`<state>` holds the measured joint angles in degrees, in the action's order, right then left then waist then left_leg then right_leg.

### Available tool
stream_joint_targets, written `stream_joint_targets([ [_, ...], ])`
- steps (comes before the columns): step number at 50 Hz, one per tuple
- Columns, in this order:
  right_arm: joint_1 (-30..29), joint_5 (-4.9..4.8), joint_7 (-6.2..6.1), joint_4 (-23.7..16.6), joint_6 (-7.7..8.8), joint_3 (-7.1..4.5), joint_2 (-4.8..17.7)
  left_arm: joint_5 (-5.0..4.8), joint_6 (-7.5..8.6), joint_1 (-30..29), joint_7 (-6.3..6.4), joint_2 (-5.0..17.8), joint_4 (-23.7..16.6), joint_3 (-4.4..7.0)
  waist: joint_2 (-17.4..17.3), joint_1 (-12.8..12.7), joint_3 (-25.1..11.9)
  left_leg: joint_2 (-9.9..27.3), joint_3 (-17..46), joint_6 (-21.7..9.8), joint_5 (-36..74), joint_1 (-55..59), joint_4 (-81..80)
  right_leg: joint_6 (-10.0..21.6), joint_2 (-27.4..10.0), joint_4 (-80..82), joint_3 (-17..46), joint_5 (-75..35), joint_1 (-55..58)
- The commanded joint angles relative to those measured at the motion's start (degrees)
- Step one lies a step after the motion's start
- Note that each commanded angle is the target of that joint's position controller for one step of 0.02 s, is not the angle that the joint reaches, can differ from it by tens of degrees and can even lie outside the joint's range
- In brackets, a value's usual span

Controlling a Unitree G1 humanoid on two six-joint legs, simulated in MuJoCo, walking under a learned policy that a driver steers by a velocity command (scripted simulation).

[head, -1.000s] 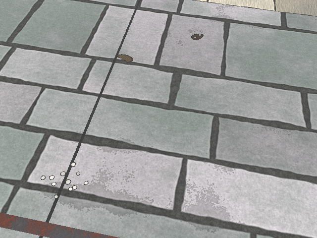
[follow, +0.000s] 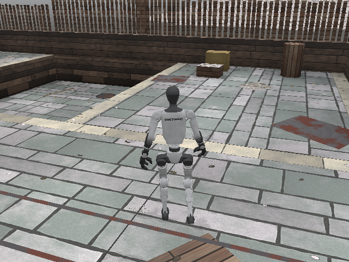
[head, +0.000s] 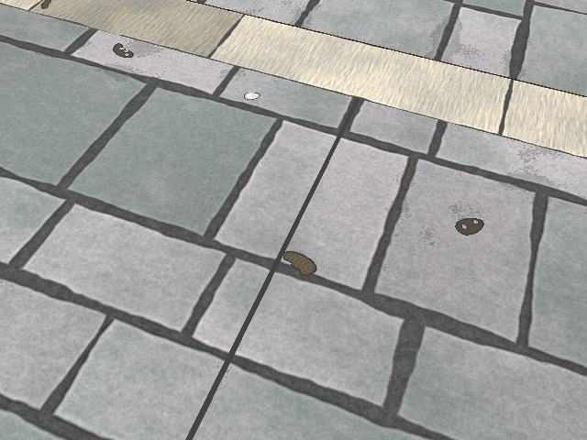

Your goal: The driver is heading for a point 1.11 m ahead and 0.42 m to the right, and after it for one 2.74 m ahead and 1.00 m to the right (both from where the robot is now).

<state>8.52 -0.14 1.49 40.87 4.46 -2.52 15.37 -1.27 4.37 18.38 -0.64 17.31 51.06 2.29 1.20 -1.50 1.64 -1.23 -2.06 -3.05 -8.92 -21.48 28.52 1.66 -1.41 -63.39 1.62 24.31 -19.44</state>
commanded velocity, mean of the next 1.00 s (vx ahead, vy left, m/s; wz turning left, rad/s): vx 0.34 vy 0.00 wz -0.09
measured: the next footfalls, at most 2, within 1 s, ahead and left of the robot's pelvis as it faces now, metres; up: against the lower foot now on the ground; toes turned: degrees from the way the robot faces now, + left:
right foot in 0.40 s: +0.41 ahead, -0.15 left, +0.00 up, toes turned -2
left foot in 0.86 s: +0.55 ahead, +0.07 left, +0.00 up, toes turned -5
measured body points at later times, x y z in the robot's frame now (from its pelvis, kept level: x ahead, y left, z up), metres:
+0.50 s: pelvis +0.28 -0.05 -0.01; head +0.32 -0.06 +0.44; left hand +0.46 +0.20 -0.10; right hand +0.30 -0.33 -0.14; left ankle +0.12 +0.09 -0.65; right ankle +0.36 -0.15 -0.73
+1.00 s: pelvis +0.43 -0.03 +0.00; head +0.47 -0.02 +0.45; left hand +0.56 +0.25 -0.13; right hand +0.55 -0.32 -0.09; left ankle +0.51 +0.08 -0.73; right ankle +0.37 -0.15 -0.66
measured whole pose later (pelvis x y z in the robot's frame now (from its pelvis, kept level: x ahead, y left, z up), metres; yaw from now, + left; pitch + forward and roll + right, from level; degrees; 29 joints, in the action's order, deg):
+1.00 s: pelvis +0.43 -0.03 +0.00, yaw -9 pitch +2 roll -1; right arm 5.0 1.1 -2.3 45.7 1.0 -2.9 14.8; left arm -1.2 -1.5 10.6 1.8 18.6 49.8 4.5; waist 2.0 -1.1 2.2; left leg 1.9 -2.8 -0.9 -8.2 -20.2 26.5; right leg -2.4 1.8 -60.5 1.4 30.1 -26.5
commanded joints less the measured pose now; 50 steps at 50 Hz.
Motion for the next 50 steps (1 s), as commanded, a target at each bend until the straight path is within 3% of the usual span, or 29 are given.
stream_joint_targets([
  [1,4.29,0.76,-0.03,-1.18,0.57,-1.8,6.31,0.4,0.89,-2.02,0.07,5.92,-4.85,1.66,-6.46,1.76,-3.76,14.72,19.5,-10.23,3.01,15.86,-16.95,-0.33,-6.34,-1.42,2.42,-7.1,-16.92],
  [3,3.96,0.25,0.08,-0.33,1.34,-1.94,6.51,0.58,-0.27,-0.9,0.29,3.82,-4.38,1.32,-6.42,0.38,-3.17,13.92,15.76,-11.07,6.6,12.2,-19.49,-1.45,-6.78,1.27,1.85,-9.13,-15.13],
  [5,4.95,0.2,-0.27,0.9,1.69,-2.31,7.79,1.06,-0.74,-4.21,0.54,3.45,-5.6,1.22,-5.25,0.55,-1.33,13.7,12.98,-11.54,9.27,11.24,-21.13,-2.62,-7.14,6.23,1.71,-13.72,-17.76],
  [10,8.83,-0.23,-1.27,3.68,1.1,-2.58,9.49,1.1,0.14,-14.12,-0.27,1.7,-8.14,0.44,-4.16,3.71,0.93,11.0,6.32,-8.9,10.39,11.98,-21.99,-2.94,-5.03,24.66,-0.28,-29.38,-16.05],
  [15,13.84,-0.92,-1.63,7.27,-0.14,-2.95,10.56,0.47,0.77,-21.31,-1.62,2.45,-11.03,0.28,-4.17,5.75,2.5,14.6,7.03,-8.11,10.77,20.76,-18.86,-1.13,-3.3,32.57,-0.23,-28.14,-17.1],
  [18,13.43,-1.03,-2.05,8.26,-1.15,-3.33,11.36,0.57,1.12,-19.2,-2.2,4.18,-11.06,0.84,-5.46,3.52,0.77,16.17,7.47,-6.52,20.13,25.63,-13.73,1.2,-1.78,34.75,-1.26,-21.47,-13.04],
  [19,12.27,-1.05,-2.18,8.2,-1.49,-3.37,11.69,0.69,1.21,-14.89,-2.08,5.4,-9.93,1.55,-5.93,0.8,-1.85,15.0,6.26,-5.56,29.33,25.56,-8.63,2.37,0.03,35.91,-3.09,-20.56,-6.36],
  [20,12.11,-0.77,-2.32,8.07,-1.82,-2.86,10.53,0.85,1.19,-6.35,-1.63,7.94,-7.24,2.96,-4.98,-3.04,-7.38,11.95,3.97,-4.01,33.87,22.66,1.4,4.09,0.93,36.12,-3.95,-21.72,5.94],
  [21,12.97,0.46,-2.53,6.69,-1.79,-1.62,7.96,1.36,0.98,3.83,-1.05,12.09,-5.26,4.18,0.97,-6.29,-16.16,8.44,1.38,-1.94,19.62,11.49,18.8,7.68,-8.75,33.73,6.84,-24.27,23.46],
  [22,20.58,0.33,-1.78,6.44,-0.54,0.34,0.89,1.02,0.52,6.47,-1.23,15.57,-3.92,4.98,16.33,-2.27,-22.43,-2.44,1.97,1.95,-18.96,-12.22,38.11,16.8,-20.39,39.9,33.91,-10.57,42.11],
  [23,16.63,-0.74,-1.47,7.11,0.67,-0.86,6.77,0.29,0.51,6.29,-1.26,9.82,-4.49,3.4,10.35,-5.1,-21.09,-0.4,9.67,1.23,-24.76,-18.76,44.6,15.32,-19.67,44.97,38.52,-2.11,41.29],
  [24,11.16,-2.14,-1.26,5.36,1.42,-1.73,9.54,0.78,0.62,1.38,-1.03,8.18,-5.39,2.69,7.66,-4.41,-12.34,2.03,8.65,0.81,-20.46,-21.85,45.44,13.25,-18.46,45.97,30.02,-9.51,33.6],
  [25,8.47,-1.81,-1.65,4.85,1.59,-1.61,9.12,1.37,0.66,-3.24,-0.94,7.34,-6.32,2.35,3.0,-2.37,-7.94,4.74,6.66,1.3,-15.93,-19.4,43.34,12.35,-16.65,46.08,22.82,-23.51,25.24],
  [26,7.32,-0.69,-1.98,4.93,1.32,-1.9,8.76,1.83,0.77,-6.08,-1.08,5.78,-6.59,1.98,1.18,-0.72,-5.17,6.1,6.06,2.14,-14.01,-16.56,40.57,12.24,-15.01,46.31,17.19,-36.78,18.49],
  [27,8.78,-0.3,-2.13,5.3,0.62,-2.05,8.04,2.38,1.01,-7.17,-1.15,4.54,-6.42,1.62,2.3,1.34,-5.49,7.28,6.41,2.57,-13.14,-11.83,38.61,11.7,-13.46,46.56,12.91,-45.35,14.38],
  [29,11.21,-0.25,-2.47,6.28,-0.94,-1.58,5.13,2.28,1.41,-8.25,-1.15,3.72,-5.44,1.35,3.04,3.42,-5.89,7.19,5.63,3.91,-11.94,-7.02,33.77,12.02,-11.97,48.04,7.64,-53.29,9.74],
  [32,8.22,0.42,-2.79,5.37,-1.97,-0.81,3.24,2.11,1.02,-9.61,-0.19,5.58,-4.09,1.76,3.53,3.94,-5.56,6.95,4.44,5.21,-4.73,-4.72,21.66,11.75,-10.15,48.99,1.93,-57.24,7.0],
  [35,2.96,0.45,-2.61,4.68,-2.11,-0.74,3.79,1.74,-0.07,-7.29,0.32,7.1,-2.3,2.12,3.57,1.59,-6.51,4.97,3.37,5.36,4.48,-1.05,11.96,10.39,-8.54,48.63,0.66,-54.36,7.77],
  [39,-1.94,0.31,-2.94,3.18,-2.38,-1.47,6.06,0.57,-1.88,-6.19,0.7,9.15,-1.09,2.88,3.97,0.25,-4.61,3.18,4.57,4.88,2.11,-2.21,5.86,10.28,-10.07,45.49,5.93,-44.87,10.89],
  [41,-0.82,0.45,-2.94,3.47,-2.12,-2.06,6.93,-0.2,-2.73,-7.33,1.29,8.69,-1.36,2.95,4.06,1.79,-4.25,2.41,4.55,3.87,3.16,0.76,-0.04,8.72,-9.5,41.99,9.03,-37.01,11.07],
  [42,1.25,0.63,-3.02,4.23,-1.8,-2.55,7.76,-0.41,-3.05,-7.82,1.59,7.92,-1.69,2.77,3.35,3.17,-4.5,2.62,4.36,2.84,8.8,5.6,-5.25,6.82,-7.7,39.09,9.59,-32.28,9.45],
  [43,3.09,1.44,-3.46,4.37,-1.57,-3.34,10.76,0.36,-2.95,-6.53,1.75,5.53,-2.37,2.1,-0.45,2.88,-7.35,8.51,8.95,0.52,22.02,13.31,-5.44,4.09,-4.27,33.46,8.19,-25.24,5.69],
  [44,4.05,1.9,-4.18,3.76,-2.17,-4.07,14.2,1.74,-2.58,-3.38,1.61,1.75,-3.06,1.21,-11.14,1.0,-10.73,19.2,17.0,-5.31,40.41,23.97,-3.05,0.5,2.83,22.41,2.99,-2.27,-4.64],
  [45,6.02,1.81,-4.12,4.19,-3.02,-3.86,12.5,0.79,-2.76,-1.89,2.0,2.21,-3.55,1.18,-18.13,2.99,-13.78,26.86,26.02,-13.56,39.89,26.78,-5.53,-2.23,6.36,10.2,-0.45,16.73,-12.79],
  [46,5.49,1.5,-4.02,3.48,-3.13,-3.13,9.99,0.08,-3.34,-2.95,2.05,6.74,-3.4,2.64,-12.45,3.5,-13.67,25.53,25.32,-14.23,31.96,24.61,-7.32,-3.02,3.7,0.41,2.12,16.14,-14.42],
  [48,-1.33,1.12,-4.06,2.06,-3.06,-2.37,7.62,-0.34,-5.64,-3.86,2.77,7.19,-3.2,3.71,-8.47,1.22,-9.16,20.43,16.73,-10.2,19.13,17.7,-9.22,-4.53,0.57,-3.77,2.66,8.42,-15.79],
  [50,-4.93,1.26,-4.06,2.04,-3.35,-2.31,7.49,0.07,-7.43,-4.0,3.13,5.71,-3.96,3.79,-9.47,0.09,-5.9,17.85,11.06,-9.02,11.73,10.13,-12.15,-5.9,-0.25,-2.03,0.93,2.96,-12.29],
])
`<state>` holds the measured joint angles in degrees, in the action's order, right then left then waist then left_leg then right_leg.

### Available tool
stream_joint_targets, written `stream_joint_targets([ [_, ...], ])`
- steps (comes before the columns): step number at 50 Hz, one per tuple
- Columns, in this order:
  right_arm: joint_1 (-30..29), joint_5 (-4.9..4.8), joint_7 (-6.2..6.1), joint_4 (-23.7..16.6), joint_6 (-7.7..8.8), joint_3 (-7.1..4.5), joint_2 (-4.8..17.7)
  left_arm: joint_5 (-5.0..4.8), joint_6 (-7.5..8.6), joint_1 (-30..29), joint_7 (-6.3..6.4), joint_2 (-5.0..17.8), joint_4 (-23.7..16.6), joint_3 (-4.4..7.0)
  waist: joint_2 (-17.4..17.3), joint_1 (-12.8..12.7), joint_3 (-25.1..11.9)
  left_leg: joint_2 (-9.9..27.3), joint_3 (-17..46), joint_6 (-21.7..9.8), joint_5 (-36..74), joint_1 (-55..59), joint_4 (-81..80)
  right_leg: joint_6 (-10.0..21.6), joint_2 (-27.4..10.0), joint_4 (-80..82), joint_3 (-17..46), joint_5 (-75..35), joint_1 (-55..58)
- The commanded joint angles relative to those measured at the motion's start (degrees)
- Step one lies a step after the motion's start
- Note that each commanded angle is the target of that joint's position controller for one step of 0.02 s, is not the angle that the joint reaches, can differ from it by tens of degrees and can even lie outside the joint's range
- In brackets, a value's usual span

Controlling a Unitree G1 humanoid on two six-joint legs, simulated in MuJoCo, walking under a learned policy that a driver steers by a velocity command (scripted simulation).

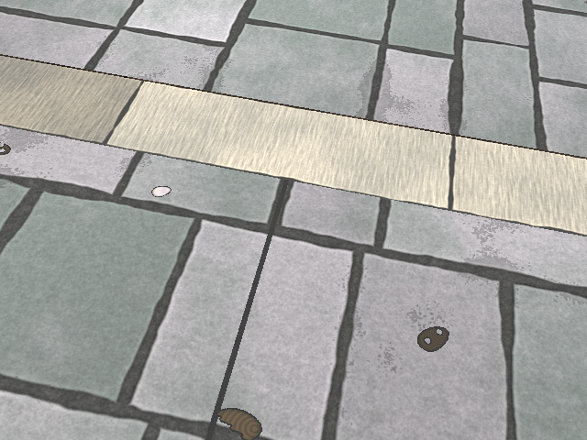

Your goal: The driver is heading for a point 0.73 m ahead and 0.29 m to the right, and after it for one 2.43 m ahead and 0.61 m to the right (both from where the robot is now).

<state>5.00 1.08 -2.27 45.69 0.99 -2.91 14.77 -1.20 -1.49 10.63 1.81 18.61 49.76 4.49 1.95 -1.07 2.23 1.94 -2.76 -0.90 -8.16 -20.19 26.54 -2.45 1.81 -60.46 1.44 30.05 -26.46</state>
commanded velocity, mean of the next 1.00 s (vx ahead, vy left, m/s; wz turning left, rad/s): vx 0.38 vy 0.00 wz -0.53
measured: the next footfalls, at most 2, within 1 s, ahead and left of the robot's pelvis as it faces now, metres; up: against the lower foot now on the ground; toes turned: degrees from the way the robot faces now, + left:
right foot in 0.26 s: +0.04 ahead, -0.13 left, +0.00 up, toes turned -12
left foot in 0.70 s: +0.42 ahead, -0.01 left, +0.00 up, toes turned -26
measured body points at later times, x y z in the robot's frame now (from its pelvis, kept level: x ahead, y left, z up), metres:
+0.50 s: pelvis +0.10 -0.06 +0.01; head +0.11 -0.10 +0.46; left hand +0.16 +0.21 -0.09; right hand +0.22 -0.37 -0.09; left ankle +0.28 +0.08 -0.68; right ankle +0.00 -0.13 -0.74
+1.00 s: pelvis +0.36 -0.12 +0.01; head +0.39 -0.14 +0.46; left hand +0.65 +0.03 -0.09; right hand +0.24 -0.37 -0.13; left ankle +0.39 +0.01 -0.74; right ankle +0.37 -0.30 -0.68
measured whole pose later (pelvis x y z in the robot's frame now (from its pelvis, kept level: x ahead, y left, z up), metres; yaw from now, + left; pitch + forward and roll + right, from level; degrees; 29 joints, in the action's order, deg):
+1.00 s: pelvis +0.36 -0.12 +0.01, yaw -32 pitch +1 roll +3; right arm 16.8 -0.2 1.1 53.3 5.8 -4.4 15.8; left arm -1.0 2.0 10.0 0.3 17.5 40.3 4.6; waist 2.4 3.8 2.0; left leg -1.6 -6.5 -1.1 -11.7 -4.2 14.6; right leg 1.1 -6.2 -51.9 3.6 11.6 -36.9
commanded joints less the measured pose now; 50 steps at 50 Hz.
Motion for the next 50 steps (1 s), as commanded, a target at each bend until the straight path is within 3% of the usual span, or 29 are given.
stream_joint_targets([
  [1,-1.74,0.33,-0.42,-2.42,-0.05,-2.02,8.2,-0.01,-1.89,3.33,0.61,3.59,-3.37,1.51,-10.92,-0.29,-5.76,13.87,9.46,-11.27,9.31,7.07,-11.2,-2.08,-3.43,-3.12,-0.1,-4.54,-3.88],
  [2,-1.79,0.37,-0.62,-2.09,-0.18,-2.12,8.37,-0.03,-1.99,2.71,0.47,3.06,-4.16,1.42,-11.38,-0.09,-5.7,13.78,7.85,-11.54,8.93,6.92,-11.62,-2.19,-3.68,-0.51,-0.81,-5.73,-3.15],
  [5,-1.52,-0.82,-0.75,-1.4,0.03,-2.93,10.37,0.07,-1.6,0.72,-0.75,2.09,-5.9,0.93,-11.79,1.11,-7.58,14.68,6.19,-10.83,-5.9,6.83,-14.7,-0.4,-5.25,10.0,-2.71,-8.8,1.54],
  [9,-1.09,-2.23,0.3,-0.68,0.66,-3.96,12.88,0.29,-0.9,1.13,-2.39,3.74,-6.13,1.55,-10.87,0.33,-6.64,16.49,5.55,-9.2,-17.76,6.11,-16.01,3.67,-4.34,20.87,-5.98,-9.87,8.69],
  [11,-2.23,-3.1,0.72,-0.46,0.47,-3.83,11.91,0.29,-0.82,6.26,-2.7,3.31,-3.58,1.9,-8.93,-2.36,-5.46,14.93,2.5,-6.79,-23.17,2.56,-12.57,6.15,-2.6,29.04,-8.62,-12.98,16.44],
  [12,-2.23,-2.83,0.91,-0.22,0.32,-3.36,9.67,0.08,-0.74,10.87,-2.47,3.76,-1.28,2.4,-6.08,-3.72,-5.04,12.45,-0.5,-4.74,-25.29,-0.98,-6.28,7.86,-1.45,31.99,-8.05,-10.97,21.83],
  [13,-3.56,-2.02,1.54,-0.77,0.28,-2.34,5.53,-0.41,-0.44,16.22,-1.83,6.2,0.35,3.3,3.93,-5.25,-3.88,7.65,-6.58,-0.9,-24.65,-9.84,10.83,11.98,-8.52,39.64,4.41,-2.53,27.76],
  [14,-6.76,-1.18,1.88,-4.18,0.92,-1.66,3.08,-0.07,0.57,17.51,-1.66,13.36,-1.39,4.23,15.36,-4.89,-0.46,-1.29,-5.33,2.67,-28.9,-29.36,27.79,20.86,-21.42,47.85,33.54,10.07,31.39],
  [15,-11.03,-2.37,2.16,-5.74,2.57,-2.34,6.29,1.6,2.7,14.8,-2.04,11.56,-3.1,3.49,9.73,-5.48,1.1,-0.54,4.9,1.15,-24.4,-33.26,33.12,23.21,-23.42,53.69,39.93,13.96,28.08],
  [16,-9.74,-3.34,2.55,-5.47,3.74,-2.93,8.65,1.68,4.25,10.73,-1.75,9.33,-4.17,2.71,8.81,-2.71,3.03,1.49,6.41,0.04,-16.97,-34.39,32.53,20.89,-22.24,53.88,35.22,10.08,27.58],
  [18,-7.23,-1.25,2.32,-2.74,5.04,-3.6,9.94,0.2,5.03,8.43,-1.23,6.4,-4.62,1.85,5.68,-1.02,1.96,2.96,6.09,0.45,-7.59,-30.54,27.94,16.22,-17.95,52.0,25.18,-4.2,27.7],
  [20,-7.92,-0.9,2.67,-2.29,5.36,-3.43,8.24,0.43,5.02,10.14,-0.59,4.91,-4.51,1.3,4.67,-0.87,0.52,1.81,5.49,1.59,-0.42,-26.15,22.95,14.65,-14.9,51.88,19.46,-14.43,27.26],
  [22,-8.96,-1.13,3.09,-2.4,5.38,-2.99,6.39,0.49,5.11,11.92,-0.1,5.23,-4.31,1.42,3.92,-1.17,-0.31,0.32,4.96,2.46,5.11,-23.19,17.29,13.97,-13.03,51.03,15.57,-21.22,26.82],
  [25,-13.05,-1.74,3.72,-3.79,5.34,-2.17,4.65,0.33,4.94,14.17,0.26,5.76,-4.0,1.68,5.06,-2.69,0.96,-1.58,4.39,3.27,10.07,-18.05,8.72,13.23,-11.4,50.57,13.2,-22.8,22.81],
  [28,-17.04,-2.13,4.44,-5.83,5.59,-1.57,4.42,-0.08,4.69,16.71,0.31,6.07,-3.22,1.98,5.36,-4.3,2.73,-2.06,4.57,3.27,10.66,-15.99,4.0,13.21,-12.13,49.37,14.65,-22.81,22.13],
  [30,-17.21,-2.26,4.82,-6.46,6.01,-1.57,5.32,-0.37,4.41,16.93,0.4,6.25,-3.11,2.16,5.42,-3.97,2.99,-2.11,5.19,2.79,10.04,-13.79,1.37,12.77,-13.01,47.57,16.41,-23.96,23.03],
  [33,-12.24,-2.35,4.76,-5.66,6.62,-2.39,8.03,-0.28,3.72,15.29,0.56,6.9,-3.65,2.61,7.91,-1.13,1.43,-2.67,4.71,1.1,5.45,-5.85,0.18,11.45,-14.05,43.18,18.39,-32.58,23.84],
  [34,-6.79,-2.16,4.41,-4.22,6.81,-3.23,9.64,-0.12,3.55,14.14,0.52,6.42,-4.31,2.46,8.18,1.58,-1.52,-3.56,3.64,-0.3,4.66,1.62,-1.16,10.43,-12.23,38.14,17.57,-40.47,23.25],
  [35,1.76,-1.7,3.92,-2.3,6.92,-4.29,11.96,0.37,3.48,12.66,0.26,5.13,-5.4,1.95,6.85,5.71,-7.96,-1.04,5.29,-2.63,5.07,14.66,-0.78,8.5,-8.55,27.49,15.22,-43.35,19.41],
  [36,12.45,-0.67,3.28,-1.35,6.62,-4.98,15.67,1.76,3.53,12.59,0.12,1.92,-7.29,0.73,-0.93,9.18,-18.99,10.09,16.87,-6.01,-0.57,32.79,1.78,6.52,-3.86,9.89,11.71,-29.8,9.19],
  [37,14.47,-0.37,3.84,0.38,5.89,-5.34,17.84,-0.56,4.38,21.42,-0.11,-3.47,-8.98,-0.55,-24.68,3.51,-26.31,22.43,45.59,-13.94,-15.0,47.01,-7.39,3.65,2.76,-7.98,8.48,4.71,-9.99],
  [38,11.45,-1.23,3.91,-0.71,5.79,-3.55,10.87,-1.86,4.56,19.17,0.06,3.44,-7.06,0.74,-17.28,4.67,-18.91,20.76,45.09,-12.03,-22.5,41.49,-10.96,3.7,-1.77,-14.65,10.39,2.67,-15.56],
  [39,8.12,-1.59,3.51,-1.23,5.49,-2.8,7.76,-1.77,4.51,12.87,-0.05,6.37,-8.15,1.55,-11.69,5.33,-10.66,18.63,34.09,-9.76,-18.99,33.1,-11.2,3.96,-4.04,-14.5,8.15,-2.67,-17.13],
  [40,5.41,-1.2,3.39,-1.19,5.27,-2.51,7.18,-1.21,4.4,10.29,0.1,5.76,-8.37,1.56,-6.54,3.98,-6.53,16.41,26.75,-8.94,-10.51,25.19,-11.91,3.91,-6.55,-12.76,6.68,-6.92,-14.45],
  [41,4.04,-0.73,3.29,-0.68,5.09,-2.29,6.01,-0.44,4.34,8.5,-0.08,4.98,-8.84,1.73,-6.07,3.14,-3.85,14.57,21.86,-8.76,-5.17,19.75,-13.18,4.0,-8.03,-10.16,6.41,-9.24,-12.73],
  [42,3.85,-0.04,3.19,-0.04,5.29,-2.11,5.88,-0.47,4.05,8.98,-0.46,3.49,-9.08,1.66,-7.66,1.9,-3.34,13.31,18.55,-8.82,-2.95,16.09,-14.6,4.24,-9.23,-8.71,6.44,-10.59,-9.7],
  [45,4.59,-0.78,3.35,1.82,6.19,-2.39,6.64,-0.52,3.32,7.19,-0.78,0.08,-10.39,0.79,-6.92,1.11,-0.98,13.43,13.66,-11.27,0.78,12.36,-18.67,4.04,-9.74,-2.93,5.47,-11.25,-10.02],
  [48,5.05,-1.29,3.31,2.8,6.21,-2.87,8.81,0.46,3.74,2.8,-1.43,-0.35,-12.07,-0.01,-5.32,1.31,0.24,13.05,8.71,-12.05,5.79,13.03,-20.39,3.35,-9.76,7.44,4.41,-18.69,-11.51],
  [50,5.25,-1.76,3.17,3.02,5.7,-2.95,9.78,0.51,4.52,-0.99,-2.38,-0.75,-12.91,-0.7,-5.11,2.24,0.98,11.15,4.32,-10.92,8.75,12.21,-20.5,3.4,-9.07,15.64,1.72,-25.23,-8.89],
])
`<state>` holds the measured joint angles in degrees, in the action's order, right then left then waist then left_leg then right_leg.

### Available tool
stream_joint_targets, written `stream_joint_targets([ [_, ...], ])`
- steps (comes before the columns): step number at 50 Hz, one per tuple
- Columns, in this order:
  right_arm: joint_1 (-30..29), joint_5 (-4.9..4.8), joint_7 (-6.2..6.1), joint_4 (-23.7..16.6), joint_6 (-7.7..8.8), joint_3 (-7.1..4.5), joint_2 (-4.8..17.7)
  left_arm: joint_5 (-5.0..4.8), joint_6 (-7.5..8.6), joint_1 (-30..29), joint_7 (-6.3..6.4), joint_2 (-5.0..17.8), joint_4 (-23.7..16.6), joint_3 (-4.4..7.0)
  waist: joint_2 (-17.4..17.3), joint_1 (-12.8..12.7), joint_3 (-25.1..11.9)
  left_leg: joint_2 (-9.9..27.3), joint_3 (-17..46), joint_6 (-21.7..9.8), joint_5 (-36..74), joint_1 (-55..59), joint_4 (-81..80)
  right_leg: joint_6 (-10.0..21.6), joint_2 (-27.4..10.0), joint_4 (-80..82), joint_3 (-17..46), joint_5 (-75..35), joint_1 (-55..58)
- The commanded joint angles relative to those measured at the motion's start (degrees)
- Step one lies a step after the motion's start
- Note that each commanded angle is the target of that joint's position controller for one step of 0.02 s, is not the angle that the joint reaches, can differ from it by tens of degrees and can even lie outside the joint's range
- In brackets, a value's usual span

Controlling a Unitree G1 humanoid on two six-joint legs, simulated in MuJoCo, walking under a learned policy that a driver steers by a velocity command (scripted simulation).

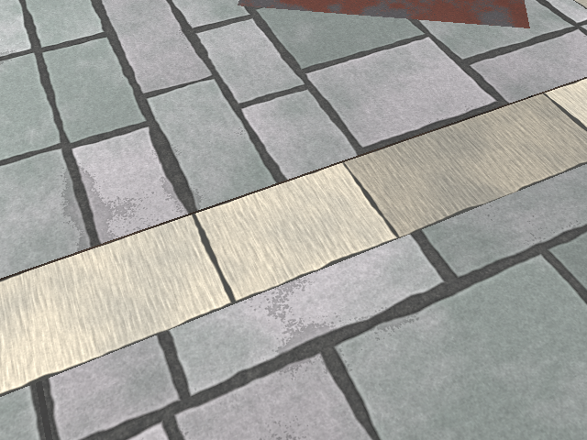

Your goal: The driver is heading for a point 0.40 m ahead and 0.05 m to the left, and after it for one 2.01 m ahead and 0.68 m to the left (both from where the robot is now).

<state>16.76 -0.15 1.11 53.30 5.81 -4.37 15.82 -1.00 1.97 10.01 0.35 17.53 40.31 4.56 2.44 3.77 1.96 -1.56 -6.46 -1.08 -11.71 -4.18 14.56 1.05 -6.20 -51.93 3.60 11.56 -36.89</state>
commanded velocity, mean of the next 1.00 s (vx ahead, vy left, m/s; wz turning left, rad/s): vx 0.27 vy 0.00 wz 0.24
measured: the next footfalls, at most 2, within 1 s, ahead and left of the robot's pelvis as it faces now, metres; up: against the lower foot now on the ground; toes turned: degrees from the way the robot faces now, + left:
right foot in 0.18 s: +0.28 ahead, -0.15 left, +0.00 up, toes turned -4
left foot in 0.66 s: +0.50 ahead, +0.06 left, +0.00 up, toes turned +9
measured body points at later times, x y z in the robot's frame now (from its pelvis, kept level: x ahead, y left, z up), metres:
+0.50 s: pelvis +0.27 -0.07 +0.00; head +0.30 -0.08 +0.45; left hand +0.33 +0.21 -0.11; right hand +0.43 -0.33 -0.12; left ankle +0.41 +0.10 -0.68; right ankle +0.24 -0.15 -0.74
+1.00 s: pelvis +0.42 -0.04 -0.01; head +0.46 -0.01 +0.44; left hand +0.49 +0.27 -0.12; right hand +0.64 -0.28 -0.10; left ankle +0.46 +0.05 -0.74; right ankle +0.52 -0.20 -0.71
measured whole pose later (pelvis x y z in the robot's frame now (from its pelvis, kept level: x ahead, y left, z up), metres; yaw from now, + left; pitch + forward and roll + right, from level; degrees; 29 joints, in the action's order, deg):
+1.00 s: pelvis +0.42 -0.04 -0.01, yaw +19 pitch +3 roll -1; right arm 9.1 -0.4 -1.5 40.8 -1.8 -4.7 17.5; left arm 0.3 0.1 6.1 2.8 16.8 42.4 3.7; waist 0.4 1.9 2.8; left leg -6.5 7.7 -3.7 -6.3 -22.9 26.6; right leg -4.9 -0.4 -46.8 7.4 19.3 -29.8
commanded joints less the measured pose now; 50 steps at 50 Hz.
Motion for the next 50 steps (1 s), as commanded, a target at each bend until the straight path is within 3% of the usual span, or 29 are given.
stream_joint_targets([
  [1,-5.7,-0.79,-0.29,-4.36,0.62,-1.51,9.23,0.27,1.38,-2.4,-1.35,0.26,-3.84,-1.03,-5.38,-1.89,1.47,14.04,6.53,-10.17,12.84,-4.04,-8.26,-0.09,-0.39,10.36,-1.98,-8.81,3.28],
  [3,-2.55,-1.38,-0.29,-3.28,0.13,-1.69,10.61,0.03,1.54,-6.15,-1.93,0.74,-5.05,-1.23,-5.39,-0.54,1.79,14.98,6.13,-9.57,12.58,-2.01,-7.69,0.14,0.54,14.35,-3.45,-9.97,4.76],
  [6,-0.13,-2.09,-0.4,-1.8,-1.05,-1.99,12.29,0.04,1.43,-8.1,-2.29,2.85,-6.49,-0.7,-6.12,-1.4,1.95,17.64,6.16,-8.2,17.37,3.45,-4.16,1.97,2.05,18.61,-4.27,-5.85,6.2],
  [7,-0.53,-2.19,-0.51,-1.65,-1.46,-2.0,12.75,0.23,1.41,-5.78,-2.28,3.93,-6.09,-0.12,-6.53,-3.45,0.34,17.45,5.17,-7.31,24.7,4.2,-0.3,2.94,3.49,20.29,-5.52,-5.13,10.66],
  [8,-1.03,-2.25,-0.62,-1.5,-1.81,-1.69,12.31,0.47,1.33,0.47,-2.13,5.61,-4.2,1.02,-6.14,-7.2,-3.56,15.62,2.71,-5.85,32.89,3.09,7.94,4.27,5.4,22.38,-7.17,-6.29,20.13],
  [9,-0.16,-1.55,-0.83,-1.51,-1.91,-0.77,10.14,0.44,1.06,9.7,-1.61,8.65,-1.28,2.68,-5.2,-11.11,-9.13,12.74,0.38,-3.81,32.97,-2.49,19.79,5.83,5.81,21.51,-6.7,-6.71,33.8],
  [10,1.72,0.35,-0.77,-3.29,-1.63,0.92,5.51,0.92,0.55,17.99,-0.6,14.14,-0.1,4.01,5.4,-12.5,-16.84,7.84,-1.74,-0.52,12.58,-18.25,41.25,10.95,-7.46,22.4,12.11,-3.57,51.13],
  [11,5.91,-0.05,-0.4,-3.46,-0.36,2.11,2.4,0.78,0.82,17.56,-1.05,15.89,-0.44,3.6,14.55,-8.84,-23.49,-0.04,6.27,0.75,-22.16,-31.54,55.32,18.18,-16.76,32.47,38.11,5.77,58.21],
  [12,1.11,-1.92,-0.01,-3.61,0.32,0.53,8.52,0.51,1.41,15.02,-1.49,10.31,-0.95,2.09,7.42,-10.19,-18.09,3.32,10.75,0.0,-20.87,-37.64,60.3,15.93,-15.14,34.63,35.21,9.57,54.69],
  [13,-2.9,-2.72,0.2,-5.06,0.86,0.34,9.23,0.59,1.84,11.2,-1.59,8.61,-1.32,1.43,6.19,-9.24,-10.68,5.88,9.62,-1.02,-15.64,-40.06,59.4,14.08,-13.05,35.22,26.44,5.43,47.56],
  [14,-4.03,-2.2,-0.11,-4.7,0.86,0.44,8.37,0.91,2.04,7.47,-1.61,7.13,-1.58,1.02,2.25,-7.38,-7.59,8.33,9.33,-1.15,-10.67,-37.9,56.45,12.74,-10.92,36.12,19.84,0.39,40.8],
  [15,-3.9,-1.59,-0.2,-4.2,0.33,0.16,8.14,1.32,2.35,4.98,-1.7,5.35,-1.79,0.57,2.31,-5.71,-5.18,9.9,9.71,-0.93,-7.3,-35.07,53.4,11.89,-9.16,37.95,14.82,-4.3,35.32],
  [16,-2.35,-1.66,-0.09,-3.47,-0.55,0.12,7.45,1.67,2.76,3.64,-1.64,4.27,-1.71,0.33,3.0,-4.15,-4.87,10.89,10.4,-0.7,-4.87,-31.65,52.24,11.39,-8.27,39.98,11.66,-5.99,32.01],
  [20,-2.37,-1.13,-0.91,-3.29,-3.08,0.28,4.59,2.46,4.37,2.2,-0.85,4.81,0.37,0.68,1.08,-1.9,-1.9,8.32,11.45,2.04,-0.01,-29.97,46.17,11.18,-7.47,41.59,-0.89,-31.63,27.02],
  [24,-8.91,-0.03,0.06,-6.06,-2.88,0.98,2.96,2.37,3.63,1.32,0.82,5.77,1.4,0.76,1.45,-3.73,-1.03,6.25,7.7,2.59,14.87,-25.94,28.51,8.75,-4.41,41.38,-10.57,-32.77,26.16],
  [27,-12.13,-0.04,1.34,-8.63,-3.06,0.94,3.49,1.64,2.36,3.25,1.74,7.13,3.07,1.21,1.35,-5.19,-1.97,5.4,6.37,2.01,15.94,-26.0,23.1,8.68,-6.75,38.79,-11.1,-34.0,31.73],
  [30,-12.33,0.09,2.57,-10.58,-3.3,0.13,5.35,0.42,0.62,2.2,2.47,7.93,3.45,1.75,2.07,-4.5,-2.21,4.45,5.07,-0.19,8.13,-27.16,20.93,7.6,-9.1,32.49,-10.88,-37.3,36.82],
  [32,-6.89,0.14,2.94,-10.05,-3.23,-1.0,7.13,-0.22,-0.53,0.47,3.2,8.42,2.76,2.07,2.04,-1.61,-4.71,1.35,2.53,-2.3,5.25,-20.84,17.69,5.72,-7.95,22.33,-11.77,-43.73,36.96],
  [33,-1.37,0.22,2.44,-8.86,-2.96,-2.29,9.62,-0.14,-0.93,1.24,3.33,7.63,2.62,1.81,-0.75,0.79,-7.76,-0.63,2.84,-4.24,12.88,-12.63,12.38,3.1,-4.38,12.14,-13.29,-40.71,34.93],
  [34,2.18,0.48,1.02,-9.43,-3.04,-3.83,15.35,1.71,-0.66,3.4,3.08,6.25,1.43,1.07,-10.41,1.28,-12.49,8.93,17.1,-8.74,39.92,0.3,12.56,-1.33,0.47,-4.25,-14.02,-19.77,23.49],
  [35,0.26,1.21,0.4,-10.85,-3.3,-3.91,18.69,3.52,-0.2,9.58,2.01,0.89,0.29,-0.55,-18.75,-4.59,-20.05,22.09,39.98,-22.24,54.06,16.3,13.87,-5.19,11.85,-23.14,-7.39,30.08,4.65],
  [36,-0.33,0.86,0.63,-12.41,-3.7,-3.12,14.81,1.76,0.24,6.94,1.01,4.63,1.1,-0.11,-10.99,-0.76,-25.45,21.4,41.25,-23.15,39.56,15.83,9.43,-4.13,9.86,-27.3,2.98,28.37,2.16],
  [37,-4.5,0.18,0.54,-13.7,-3.76,-2.58,12.37,0.04,0.14,2.47,0.85,6.2,-0.06,0.36,-7.89,-1.03,-18.54,19.13,35.6,-20.49,29.23,10.06,7.42,-3.28,7.86,-26.08,2.71,23.65,-1.02],
  [38,-7.22,-0.93,0.13,-13.98,-4.18,-2.05,10.12,0.46,-0.28,0.55,1.52,6.08,0.16,0.58,-3.11,-2.14,-12.97,16.37,31.7,-17.02,19.87,3.58,5.58,-3.37,5.74,-21.92,2.08,19.6,-1.5],
  [39,-9.22,-1.25,-0.42,-14.42,-4.75,-1.54,8.57,1.26,-0.97,-0.69,2.3,6.56,0.05,0.92,-3.33,-2.99,-9.24,14.75,29.41,-15.12,14.22,-3.28,4.11,-3.64,4.39,-17.43,1.98,16.8,0.06],
  [40,-9.76,-0.56,-0.84,-14.75,-5.15,-1.51,8.54,1.48,-1.58,-0.67,2.54,6.62,-0.37,1.1,-5.64,-4.09,-7.9,12.75,28.34,-14.18,10.92,-8.26,2.8,-3.73,4.3,-14.24,1.95,14.85,3.66],
  [42,-9.73,0.45,-1.44,-15.36,-5.59,-1.99,9.71,1.62,-1.75,0.77,2.74,4.77,-0.22,0.78,-8.2,-4.76,-8.05,10.64,26.45,-13.62,12.87,-11.21,2.39,-4.43,5.61,-8.42,0.95,12.95,6.81],
  [46,-9.0,-0.27,-2.78,-16.21,-6.36,-2.85,11.53,1.51,-1.5,-0.25,2.9,3.63,-0.31,0.3,-8.42,-3.77,-10.55,9.4,26.8,-12.58,10.03,-10.92,3.62,-6.08,6.38,0.75,1.66,8.25,8.82],
  [50,-9.55,-0.25,-3.06,-17.16,-7.45,-2.87,11.25,1.07,-1.01,-2.07,2.34,3.98,-0.96,0.36,-10.6,-2.72,-9.23,8.26,30.24,-11.13,0.54,-12.1,3.65,-6.19,7.24,7.84,2.22,6.47,11.29],
])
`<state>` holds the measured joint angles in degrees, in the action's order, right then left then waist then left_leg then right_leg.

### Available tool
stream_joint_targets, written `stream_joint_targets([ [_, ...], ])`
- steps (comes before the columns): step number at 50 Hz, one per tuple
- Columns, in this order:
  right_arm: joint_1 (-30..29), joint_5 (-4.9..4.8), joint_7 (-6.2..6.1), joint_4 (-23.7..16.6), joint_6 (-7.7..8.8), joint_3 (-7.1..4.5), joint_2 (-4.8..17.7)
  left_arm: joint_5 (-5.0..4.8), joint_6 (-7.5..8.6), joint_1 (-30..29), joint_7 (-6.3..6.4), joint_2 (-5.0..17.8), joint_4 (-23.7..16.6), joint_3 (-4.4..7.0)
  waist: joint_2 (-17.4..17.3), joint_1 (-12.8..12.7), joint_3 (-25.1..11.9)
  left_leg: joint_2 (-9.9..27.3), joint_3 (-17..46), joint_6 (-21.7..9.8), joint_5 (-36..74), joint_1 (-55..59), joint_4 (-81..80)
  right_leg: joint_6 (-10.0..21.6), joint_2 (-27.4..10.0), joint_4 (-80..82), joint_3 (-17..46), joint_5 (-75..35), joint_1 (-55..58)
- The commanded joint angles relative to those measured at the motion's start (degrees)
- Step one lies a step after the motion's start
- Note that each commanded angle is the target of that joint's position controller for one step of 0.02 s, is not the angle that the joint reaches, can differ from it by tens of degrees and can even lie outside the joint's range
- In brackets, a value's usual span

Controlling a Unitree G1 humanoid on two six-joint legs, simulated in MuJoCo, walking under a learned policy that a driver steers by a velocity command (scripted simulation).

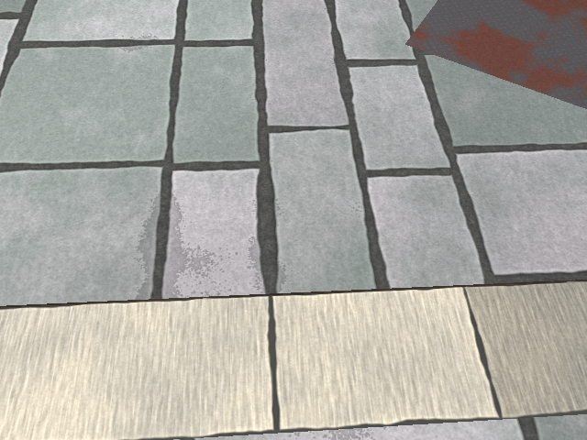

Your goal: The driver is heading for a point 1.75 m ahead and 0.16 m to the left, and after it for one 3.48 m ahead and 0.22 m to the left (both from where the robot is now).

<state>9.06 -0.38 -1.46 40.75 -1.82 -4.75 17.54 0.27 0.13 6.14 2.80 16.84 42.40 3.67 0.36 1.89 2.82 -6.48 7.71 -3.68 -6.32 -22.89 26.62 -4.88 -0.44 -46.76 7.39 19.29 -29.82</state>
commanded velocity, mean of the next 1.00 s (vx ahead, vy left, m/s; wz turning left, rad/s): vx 0.01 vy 0.00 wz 0.35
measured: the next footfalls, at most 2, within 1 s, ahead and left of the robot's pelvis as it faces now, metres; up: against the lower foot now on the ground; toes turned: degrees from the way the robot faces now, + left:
right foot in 0.12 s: +0.10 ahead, -0.16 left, +0.00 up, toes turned +11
left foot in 0.54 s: +0.02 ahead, +0.10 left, +0.00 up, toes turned +19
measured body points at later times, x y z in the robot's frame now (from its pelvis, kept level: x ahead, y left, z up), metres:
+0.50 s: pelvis +0.02 -0.03 +0.00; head +0.06 -0.02 +0.45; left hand +0.07 +0.28 -0.10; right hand +0.27 -0.24 -0.09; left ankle -0.01 +0.10 -0.72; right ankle +0.06 -0.16 -0.74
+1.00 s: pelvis +0.02 -0.01 +0.00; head +0.03 -0.01 +0.45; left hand +0.03 +0.28 -0.11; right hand +0.24 -0.19 -0.12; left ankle -0.01 +0.09 -0.74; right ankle +0.06 -0.14 -0.74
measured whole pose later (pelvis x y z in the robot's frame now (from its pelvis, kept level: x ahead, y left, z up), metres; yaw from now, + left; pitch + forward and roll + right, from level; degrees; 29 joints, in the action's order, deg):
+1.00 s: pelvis +0.02 -0.01 +0.00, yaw +20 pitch -1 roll +0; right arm 8.0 0.8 -0.3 45.4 -1.0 -1.6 13.3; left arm 0.9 0.1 11.8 0.8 15.0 47.5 2.3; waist -0.7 -0.4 1.7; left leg -2.1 1.0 -1.3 -15.1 -12.4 28.6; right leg -1.9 -2.4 -29.1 0.3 16.7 -11.5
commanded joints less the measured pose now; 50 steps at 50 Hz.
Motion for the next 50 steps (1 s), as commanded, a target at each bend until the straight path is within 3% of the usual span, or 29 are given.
stream_joint_targets([
  [1,-1.64,-0.03,-0.42,-4.76,-0.02,-2.48,9.45,-0.32,1.18,1.65,-0.34,4.84,-3.19,1.3,-8.99,-0.58,-9.93,13.24,17.26,-8.33,-4.71,7.25,-7.84,-0.02,1.75,4.68,-1.48,-0.87,4.89],
  [3,-1.46,-0.19,-0.32,-5.13,-0.4,-2.39,9.25,-0.59,1.95,2.31,-0.89,5.24,-3.21,1.49,-9.77,-0.71,-9.89,13.35,19.69,-7.8,-1.81,8.92,-6.08,0.83,2.3,10.13,-1.59,-0.74,7.05],
  [5,-2.65,-0.83,-0.49,-5.81,-0.96,-2.1,8.65,-0.71,2.63,5.77,-1.51,5.47,-2.17,1.87,-9.64,-3.2,-9.61,11.3,19.74,-5.65,0.53,7.72,-2.74,2.44,2.22,22.26,-2.91,-7.48,14.14],
  [6,-1.36,-0.9,-0.63,-6.04,-1.1,-1.56,6.91,-0.13,2.7,7.25,-1.46,7.98,-1.89,2.62,-6.73,-3.12,-10.12,8.56,17.44,-2.97,-4.51,3.81,1.5,4.4,-3.34,26.39,0.55,-10.84,20.16],
  [7,1.07,-0.58,-0.44,-6.54,-1.0,-0.83,3.8,1.12,2.11,5.52,-1.02,12.85,-2.89,3.53,7.37,-0.18,-9.39,1.35,7.36,0.62,-19.12,-4.83,13.7,10.35,-16.18,29.08,13.08,-17.58,24.27],
  [8,0.01,-0.4,-0.09,-8.1,-0.12,-1.92,7.24,3.17,1.77,4.93,-1.28,13.06,-3.11,3.64,17.59,-0.43,-7.35,-1.88,0.72,3.29,-30.17,-12.05,26.24,18.9,-22.96,30.56,23.28,-25.85,20.92],
  [9,1.84,-0.02,0.14,-6.76,0.17,-3.16,10.96,2.67,1.85,2.48,-1.07,9.73,-4.73,2.78,11.89,-0.12,-7.14,1.38,2.06,4.91,-27.51,-12.3,35.32,19.83,-22.53,29.33,19.72,-27.47,20.69],
  [10,2.96,-0.52,0.16,-5.17,-0.19,-3.63,11.23,1.76,1.78,0.53,-0.83,7.36,-5.22,2.23,8.12,0.37,-6.37,1.84,1.25,5.94,-23.95,-12.47,38.88,17.1,-18.55,27.73,13.04,-27.56,20.71],
  [11,3.9,-0.56,-0.18,-4.08,-0.9,-3.45,9.62,0.88,1.59,-0.37,-0.65,6.62,-5.54,2.0,6.52,0.57,-6.0,2.3,0.4,7.09,-21.2,-13.32,41.53,14.89,-15.44,26.64,8.58,-26.56,21.92],
  [12,3.75,-0.56,-0.17,-4.17,-1.43,-3.05,8.2,0.26,1.44,-0.16,-0.46,6.26,-5.49,1.77,6.68,-0.21,-5.18,2.66,0.01,8.12,-19.31,-14.72,43.78,14.87,-14.89,26.21,6.25,-28.89,22.57],
  [14,1.3,-1.17,0.19,-5.75,-1.73,-2.28,5.94,0.49,0.85,1.53,-0.12,6.62,-5.2,1.81,7.93,-1.58,-4.63,3.56,-3.19,9.35,-16.72,-14.69,40.98,15.36,-13.08,26.74,1.49,-30.59,23.45],
  [18,-3.2,-1.09,0.95,-8.94,-1.57,-1.32,4.25,0.59,-0.12,4.09,0.18,8.91,-4.86,2.87,10.23,-4.44,-6.56,6.74,-5.84,10.2,-16.72,-11.97,29.36,16.94,-15.4,26.55,-0.8,-31.03,28.44],
  [23,-2.04,-0.62,1.81,-9.51,-1.82,-1.21,4.5,-0.83,-0.2,3.23,-1.34,10.93,-4.4,3.55,11.23,-4.18,-7.16,6.06,-9.85,7.34,-16.5,0.2,14.31,17.14,-16.64,25.18,-2.61,-31.51,24.72],
  [25,1.71,-0.51,2.09,-7.97,-1.73,-1.36,4.09,-2.03,-0.18,1.68,-1.59,10.5,-3.96,3.23,10.18,-1.57,-7.13,4.89,-11.22,4.54,-6.89,7.74,0.65,14.97,-15.6,21.54,-3.89,-29.65,22.66],
  [26,3.15,-0.37,1.94,-7.36,-1.65,-1.57,4.93,-2.21,0.06,3.95,-1.75,8.74,-2.64,2.58,7.79,-1.04,-7.34,4.99,-9.89,2.77,0.69,14.59,-6.66,11.76,-14.04,18.85,-5.67,-25.54,18.98],
  [27,4.67,-0.24,1.31,-7.57,-1.51,-2.18,8.25,-0.24,0.43,6.45,-2.12,5.39,-2.24,1.44,-1.85,-2.13,-10.71,13.1,0.78,0.49,16.75,25.48,-6.65,6.3,-9.99,10.31,-10.13,-11.83,11.08],
  [28,2.46,1.0,0.78,-9.04,-1.29,-2.32,12.2,2.1,0.89,6.05,-2.57,2.21,-4.3,-0.01,-17.1,-3.59,-10.72,26.67,15.12,-9.34,32.76,27.53,-4.37,1.09,-3.69,-0.33,-12.8,16.13,-0.91],
  [29,3.93,2.31,1.18,-8.46,-0.11,-1.42,8.32,0.87,0.59,1.35,-1.82,6.43,-4.63,1.29,-11.6,1.11,-12.1,28.26,15.39,-15.44,28.28,21.44,-5.36,0.03,-4.07,-8.49,-6.75,19.84,-0.25],
  [30,2.03,2.38,1.36,-7.5,0.85,-0.73,7.01,-0.37,0.16,0.86,-1.65,7.86,-4.32,1.86,-9.86,-0.16,-9.49,24.95,11.13,-13.99,23.57,19.09,-6.19,0.14,-4.44,-11.97,-5.6,17.47,-0.3],
  [31,-0.51,1.77,1.29,-6.95,1.38,-0.72,6.88,-0.5,-0.26,1.79,-1.34,7.61,-3.26,2.05,-9.27,-1.2,-7.91,21.81,8.13,-11.25,18.65,17.99,-6.58,0.25,-4.47,-12.09,-5.3,14.35,-0.89],
  [33,-3.4,0.91,0.96,-6.45,1.75,-0.16,6.06,0.08,-1.01,3.44,-0.79,7.77,-1.88,2.37,-8.91,-2.37,-6.21,19.78,5.21,-9.52,20.81,14.92,-6.76,-0.49,-4.22,-12.45,-4.83,8.71,1.21],
  [36,-4.76,1.07,0.68,-5.36,1.74,0.58,3.8,-0.33,-0.99,5.3,-0.97,4.88,-0.77,1.4,-8.34,-3.19,-7.22,17.21,1.68,-8.76,19.85,14.15,-6.37,-0.87,-3.9,-4.94,-5.66,4.1,6.27],
  [40,-3.46,1.17,0.8,-3.15,1.32,0.58,4.46,-0.44,-0.85,3.27,-1.17,4.38,-0.98,0.64,-8.33,-1.25,-6.6,18.14,4.52,-9.62,13.82,14.19,-6.05,-0.26,-3.15,7.85,-6.59,3.42,11.81],
  [42,-4.75,0.61,0.93,-2.21,1.31,1.18,3.45,-0.27,-0.62,5.55,-1.39,3.94,0.26,0.43,-7.24,-3.17,-5.84,16.98,4.7,-7.93,7.79,11.94,-5.46,0.87,-2.49,18.86,-7.36,-4.82,17.56],
  [43,-3.57,0.4,1.08,-1.2,1.55,1.53,2.61,0.49,-0.4,6.19,-1.53,4.27,0.65,0.24,-5.43,-3.78,-5.4,15.62,4.25,-5.46,3.46,9.83,-5.51,1.82,-2.97,24.87,-6.37,-13.57,21.96],
  [44,-1.65,1.14,1.24,-0.41,2.04,1.8,1.85,1.11,-0.22,6.5,-1.38,6.74,0.52,0.51,-2.06,-2.6,-5.86,13.19,2.96,-2.44,-1.79,7.67,-4.26,3.07,-6.36,24.72,-2.46,-22.93,25.85],
  [45,0.68,1.55,1.59,-0.01,2.42,1.35,2.63,0.57,-0.21,5.59,-1.32,10.48,0.98,1.37,4.06,0.59,-5.05,9.5,-0.5,-0.34,-6.42,7.31,-4.57,5.24,-7.31,21.28,-2.95,-21.54,23.93],
  [47,-3.43,1.45,1.28,0.53,2.05,1.28,3.39,0.48,0.33,3.97,-2.03,5.87,1.27,0.49,4.24,-1.84,-3.21,7.52,-3.04,1.83,-7.53,11.61,-2.41,6.17,-5.52,23.37,-3.35,-8.9,16.8],
  [50,-3.14,1.08,0.54,1.7,1.03,1.21,2.63,0.72,1.41,4.0,-1.97,4.53,2.43,-0.08,3.79,-1.9,-2.81,8.03,-2.69,1.12,-3.19,11.83,-1.86,4.47,-4.49,23.51,-4.29,-10.41,16.78],
])
Velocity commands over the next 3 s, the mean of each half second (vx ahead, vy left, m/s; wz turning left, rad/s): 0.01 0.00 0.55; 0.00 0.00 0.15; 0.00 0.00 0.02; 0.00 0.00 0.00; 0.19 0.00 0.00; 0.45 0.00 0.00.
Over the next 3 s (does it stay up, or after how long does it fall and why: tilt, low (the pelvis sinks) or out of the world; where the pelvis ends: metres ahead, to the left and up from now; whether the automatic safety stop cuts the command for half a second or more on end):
stays up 0.34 0.10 0.00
